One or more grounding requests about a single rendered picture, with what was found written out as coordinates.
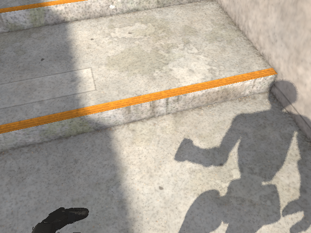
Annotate robot left hand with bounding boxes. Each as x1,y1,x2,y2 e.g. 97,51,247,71
31,207,89,233

